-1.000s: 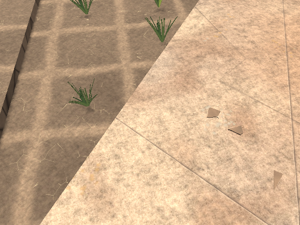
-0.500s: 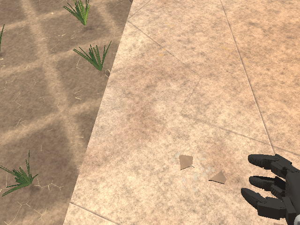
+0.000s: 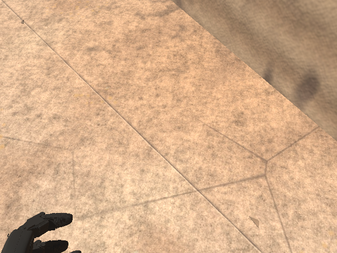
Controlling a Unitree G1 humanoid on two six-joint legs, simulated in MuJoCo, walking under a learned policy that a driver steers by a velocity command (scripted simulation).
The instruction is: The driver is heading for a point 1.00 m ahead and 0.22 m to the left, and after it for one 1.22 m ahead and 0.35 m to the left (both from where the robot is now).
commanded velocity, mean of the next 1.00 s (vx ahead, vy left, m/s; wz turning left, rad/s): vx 0.17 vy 0.00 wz -0.22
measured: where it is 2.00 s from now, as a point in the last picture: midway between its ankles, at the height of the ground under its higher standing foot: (138, 135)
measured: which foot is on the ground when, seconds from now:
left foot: up 0.00-0.40, down 0.42-1.00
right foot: down 0.00-1.00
